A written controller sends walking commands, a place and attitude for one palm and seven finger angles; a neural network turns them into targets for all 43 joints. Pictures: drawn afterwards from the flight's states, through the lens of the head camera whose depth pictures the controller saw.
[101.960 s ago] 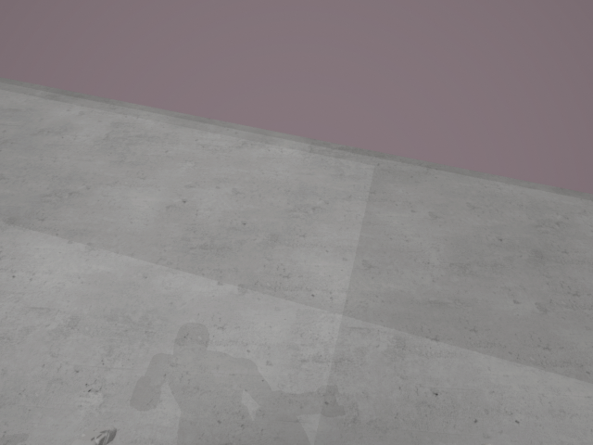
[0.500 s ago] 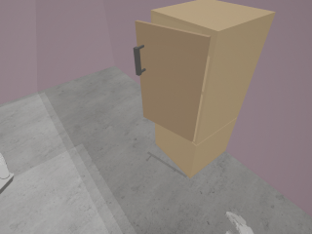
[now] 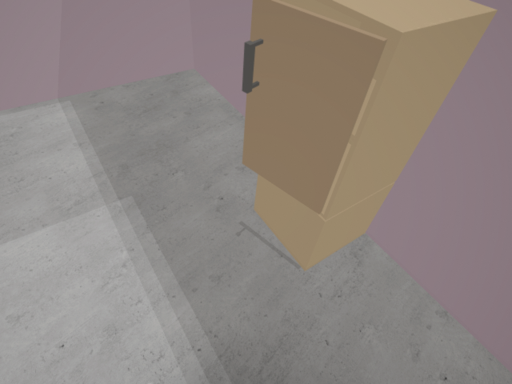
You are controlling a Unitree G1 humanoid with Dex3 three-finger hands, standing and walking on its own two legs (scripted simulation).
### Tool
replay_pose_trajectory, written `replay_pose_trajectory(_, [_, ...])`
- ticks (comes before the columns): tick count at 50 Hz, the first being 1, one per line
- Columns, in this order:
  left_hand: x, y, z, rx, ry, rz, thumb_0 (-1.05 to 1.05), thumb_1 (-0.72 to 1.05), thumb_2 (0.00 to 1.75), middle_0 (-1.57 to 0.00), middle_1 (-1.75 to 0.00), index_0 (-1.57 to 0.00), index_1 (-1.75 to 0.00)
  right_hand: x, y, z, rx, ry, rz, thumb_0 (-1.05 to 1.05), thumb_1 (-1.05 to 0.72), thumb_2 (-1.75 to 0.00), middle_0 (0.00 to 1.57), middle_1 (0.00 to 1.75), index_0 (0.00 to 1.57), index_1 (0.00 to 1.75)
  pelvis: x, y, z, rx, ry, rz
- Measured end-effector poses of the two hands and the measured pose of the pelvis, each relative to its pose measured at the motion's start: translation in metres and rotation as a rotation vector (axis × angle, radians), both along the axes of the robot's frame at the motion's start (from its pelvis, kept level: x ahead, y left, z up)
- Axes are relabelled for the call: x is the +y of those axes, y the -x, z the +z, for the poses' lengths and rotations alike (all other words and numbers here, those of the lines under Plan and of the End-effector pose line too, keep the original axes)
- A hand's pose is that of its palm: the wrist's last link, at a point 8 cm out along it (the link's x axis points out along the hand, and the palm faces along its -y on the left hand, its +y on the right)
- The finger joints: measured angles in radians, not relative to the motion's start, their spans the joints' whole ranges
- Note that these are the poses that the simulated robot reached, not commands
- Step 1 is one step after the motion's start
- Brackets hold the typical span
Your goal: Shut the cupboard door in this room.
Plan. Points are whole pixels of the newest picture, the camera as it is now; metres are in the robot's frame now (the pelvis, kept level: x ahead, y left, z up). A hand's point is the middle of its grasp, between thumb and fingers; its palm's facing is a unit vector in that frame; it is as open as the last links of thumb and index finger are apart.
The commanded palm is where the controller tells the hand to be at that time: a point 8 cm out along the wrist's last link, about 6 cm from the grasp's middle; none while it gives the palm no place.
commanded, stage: let the arm hang, fingers relaxed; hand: left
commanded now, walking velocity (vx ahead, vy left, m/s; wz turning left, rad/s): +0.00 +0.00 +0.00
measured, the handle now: (253, 66) +0.91 +0.06 +0.06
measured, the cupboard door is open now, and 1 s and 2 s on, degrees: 15 15 15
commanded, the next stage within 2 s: look to check the result in 0.72 s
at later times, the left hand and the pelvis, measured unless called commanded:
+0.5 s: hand out of the picture -0.03 +0.18 -0.17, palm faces +0.01 -0.99 -0.15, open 7.4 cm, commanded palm none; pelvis +0.01 +0.02 +0.01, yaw -3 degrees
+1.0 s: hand out of the picture -0.02 +0.17 -0.17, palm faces +0.00 -0.99 -0.16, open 7.4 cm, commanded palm none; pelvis +0.02 +0.02 +0.01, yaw -3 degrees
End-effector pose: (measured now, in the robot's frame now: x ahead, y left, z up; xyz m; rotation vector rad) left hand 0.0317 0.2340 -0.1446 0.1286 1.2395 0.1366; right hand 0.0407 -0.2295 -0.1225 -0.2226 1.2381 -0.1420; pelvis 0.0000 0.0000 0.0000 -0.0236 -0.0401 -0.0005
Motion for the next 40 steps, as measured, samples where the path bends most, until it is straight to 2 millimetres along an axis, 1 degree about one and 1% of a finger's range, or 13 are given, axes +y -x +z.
replay_pose_trajectory(4, [0.012,0.042,0.003,0.133,-0.020,0.020,-0.01,0.96,0.90,-0.21,-0.30,-0.20,-0.30,0.006,0.027,-0.007,0.081,-0.012,-0.045,0.00,-0.94,-0.89,0.20,0.30,0.21,0.29,0.008,0.000,0.004,0.000,0.003,-0.008])
replay_pose_trajectory(7, [0.018,0.066,0.008,0.215,-0.031,0.027,0.00,0.94,0.90,-0.21,-0.30,-0.20,-0.30,0.014,0.043,-0.011,0.123,-0.029,-0.072,0.00,-0.93,-0.89,0.20,0.30,0.21,0.29,0.014,0.000,0.006,0.001,-0.001,-0.018])
replay_pose_trajectory(10, [0.020,0.082,0.011,0.272,-0.034,0.031,0.00,0.93,0.90,-0.20,-0.30,-0.20,-0.29,0.023,0.057,-0.014,0.157,-0.047,-0.094,0.00,-0.92,-0.89,0.20,0.30,0.21,0.29,0.018,-0.001,0.007,0.002,-0.005,-0.026])
replay_pose_trajectory(13, [0.019,0.089,0.012,0.300,-0.030,0.033,0.01,0.92,0.90,-0.20,-0.30,-0.20,-0.29,0.033,0.067,-0.016,0.184,-0.065,-0.112,0.00,-0.92,-0.89,0.20,0.30,0.20,0.29,0.021,-0.002,0.008,0.003,-0.010,-0.034])
replay_pose_trajectory(18, [0.011,0.087,0.009,0.299,-0.008,0.028,0.01,0.91,0.90,-0.20,-0.30,-0.20,-0.29,0.045,0.076,-0.017,0.205,-0.086,-0.133,0.00,-0.91,-0.89,0.20,0.30,0.20,0.29,0.024,-0.004,0.008,0.001,-0.016,-0.041])
replay_pose_trajectory(26, [-0.007,0.066,0.003,0.247,0.034,0.011,0.01,0.91,0.90,-0.20,-0.30,-0.20,-0.29,0.057,0.076,-0.018,0.196,-0.105,-0.153,0.00,-0.91,-0.89,0.20,0.30,0.20,0.29,0.025,-0.006,0.009,0.001,-0.021,-0.047])
replay_pose_trajectory(33, [-0.015,0.054,0.002,0.221,0.048,0.003,0.01,0.91,0.90,-0.20,-0.30,-0.20,-0.30,0.058,0.073,-0.018,0.187,-0.110,-0.163,0.00,-0.91,-0.89,0.20,0.30,0.20,0.29,0.023,-0.008,0.009,0.002,-0.022,-0.049])
replay_pose_trajectory(40, [-0.015,0.053,0.002,0.230,0.038,0.004,0.01,0.91,0.90,-0.20,-0.30,-0.20,-0.30,0.054,0.074,-0.018,0.195,-0.106,-0.169,0.00,-0.91,-0.89,0.20,0.30,0.20,0.29,0.020,-0.011,0.009,0.001,-0.022,-0.051])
